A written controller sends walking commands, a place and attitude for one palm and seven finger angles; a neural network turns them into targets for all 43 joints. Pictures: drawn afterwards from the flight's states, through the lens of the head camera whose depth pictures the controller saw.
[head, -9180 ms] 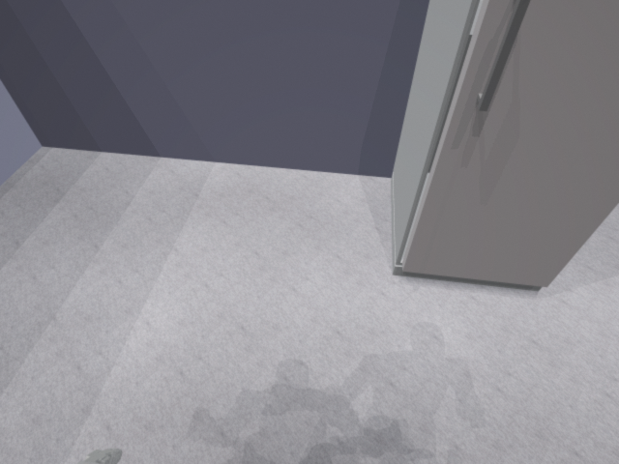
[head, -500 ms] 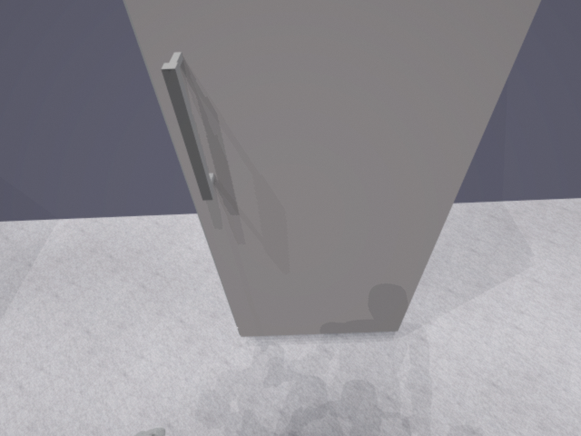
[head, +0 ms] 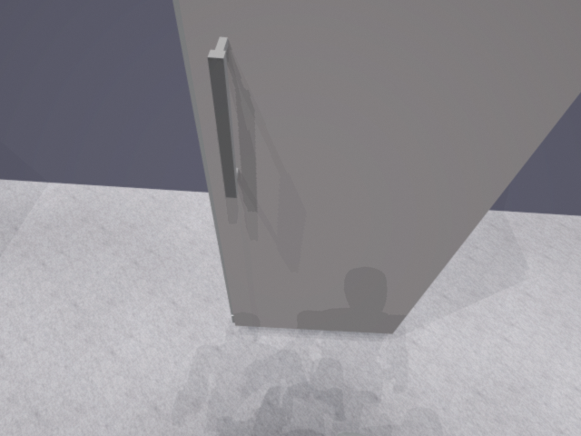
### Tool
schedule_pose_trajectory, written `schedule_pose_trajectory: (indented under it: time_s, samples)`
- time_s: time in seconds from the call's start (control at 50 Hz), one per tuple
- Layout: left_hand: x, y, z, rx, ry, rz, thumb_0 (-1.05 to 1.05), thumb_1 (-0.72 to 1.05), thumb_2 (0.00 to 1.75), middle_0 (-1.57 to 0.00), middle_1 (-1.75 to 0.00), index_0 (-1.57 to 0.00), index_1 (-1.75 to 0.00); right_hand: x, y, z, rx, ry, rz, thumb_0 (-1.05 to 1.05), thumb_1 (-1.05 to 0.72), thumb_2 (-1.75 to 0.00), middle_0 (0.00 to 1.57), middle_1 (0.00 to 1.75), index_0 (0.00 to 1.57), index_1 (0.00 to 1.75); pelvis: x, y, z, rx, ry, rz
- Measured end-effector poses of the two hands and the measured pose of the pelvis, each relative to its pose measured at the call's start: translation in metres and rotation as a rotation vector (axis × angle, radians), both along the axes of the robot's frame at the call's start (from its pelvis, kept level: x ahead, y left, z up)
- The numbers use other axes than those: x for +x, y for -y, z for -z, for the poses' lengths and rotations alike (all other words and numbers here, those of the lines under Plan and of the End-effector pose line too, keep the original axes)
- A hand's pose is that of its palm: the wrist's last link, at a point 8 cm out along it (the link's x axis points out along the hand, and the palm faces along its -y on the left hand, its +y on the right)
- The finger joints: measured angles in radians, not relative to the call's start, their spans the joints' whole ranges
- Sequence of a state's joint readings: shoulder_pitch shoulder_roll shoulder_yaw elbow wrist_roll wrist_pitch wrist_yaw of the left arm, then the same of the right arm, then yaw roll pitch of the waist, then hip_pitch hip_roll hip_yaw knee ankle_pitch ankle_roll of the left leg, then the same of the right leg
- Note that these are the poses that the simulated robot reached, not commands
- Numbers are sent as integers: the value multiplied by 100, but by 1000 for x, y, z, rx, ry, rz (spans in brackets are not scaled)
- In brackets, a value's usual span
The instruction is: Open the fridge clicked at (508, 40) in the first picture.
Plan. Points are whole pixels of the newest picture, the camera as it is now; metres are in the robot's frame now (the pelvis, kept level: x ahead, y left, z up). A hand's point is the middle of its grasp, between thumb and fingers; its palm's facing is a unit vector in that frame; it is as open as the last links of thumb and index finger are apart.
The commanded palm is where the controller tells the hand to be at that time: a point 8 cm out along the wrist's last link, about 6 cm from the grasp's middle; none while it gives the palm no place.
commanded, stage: come to a stop and stand still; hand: left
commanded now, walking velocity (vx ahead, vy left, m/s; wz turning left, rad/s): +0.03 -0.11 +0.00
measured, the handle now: (227, 128) +0.49 +0.14 +0.15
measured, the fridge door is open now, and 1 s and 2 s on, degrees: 0 0 0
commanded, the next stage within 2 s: look again from close up in 1.32 s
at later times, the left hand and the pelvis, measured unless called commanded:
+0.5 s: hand out of the picture -0.03 +0.12 -0.17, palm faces +0.02 -0.99 -0.17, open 7.3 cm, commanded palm none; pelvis -0.03 -0.04 +0.00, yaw -1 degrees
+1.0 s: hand out of the picture -0.01 +0.14 -0.18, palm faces +0.01 -0.98 -0.19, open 7.3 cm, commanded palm none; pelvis -0.01 -0.02 -0.01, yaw -1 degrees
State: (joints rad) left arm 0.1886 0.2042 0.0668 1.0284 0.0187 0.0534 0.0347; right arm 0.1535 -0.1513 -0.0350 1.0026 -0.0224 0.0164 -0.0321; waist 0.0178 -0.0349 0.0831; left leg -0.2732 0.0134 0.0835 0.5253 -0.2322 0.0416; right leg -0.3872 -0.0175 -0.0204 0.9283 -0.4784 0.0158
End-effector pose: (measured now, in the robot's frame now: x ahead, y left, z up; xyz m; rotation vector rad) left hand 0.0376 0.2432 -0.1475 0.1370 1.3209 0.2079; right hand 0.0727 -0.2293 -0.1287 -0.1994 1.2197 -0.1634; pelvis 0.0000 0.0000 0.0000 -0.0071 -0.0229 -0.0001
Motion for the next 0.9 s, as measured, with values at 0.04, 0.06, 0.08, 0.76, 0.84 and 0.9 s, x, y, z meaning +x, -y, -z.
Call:
schedule_pose_trajectory:
  time_s: [0.04, 0.06, 0.08, 0.76, 0.84, 0.9]
  samples:
    - [-7, 0, -3, -4, -8, 3, 0, 91, 90, -20, -30, -20, -30, 1, -4, -3, 8, 13, 0, 0, -91, -90, 20, 30, 20, 30, -2, 0, -3, -2, -4, 4]
    - [-11, 0, -4, -6, -14, 6, 0, 91, 90, -20, -30, -20, -30, 1, -4, -4, 10, 21, 4, 0, -91, -90, 20, 30, 20, 30, -3, 0, -4, -3, -6, 7]
    - [-14, 1, -5, -7, -22, 9, 0, 91, 90, -20, -30, -20, -30, 1, -4, -5, 14, 28, 7, 0, -91, -90, 20, 30, 20, 30, -5, 0, -5, -3, -8, 10]
    - [-83, 90, -2, -79, -136, 15, 0, 91, 90, -20, -30, -20, -30, -172, 9, 15, 120, -342, 148, 0, -91, -90, 20, 30, 20, 30, -23, 46, -4, 3, 17, 7]
    - [-81, 86, -1, -70, -123, 40, 0, 91, 90, -20, -30, -20, -30, -150, 4, 20, 127, -286, 133, 0, -91, -90, 20, 30, 20, 30, -21, 38, -1, -19, 0, 21]
    - [-74, 75, 2, -65, -102, 58, 0, 91, 90, -21, -30, -21, -30, -123, 0, 23, 119, -193, 123, 0, -91, -90, 20, 30, 20, 30, -18, 29, 2, -20, 0, 22]
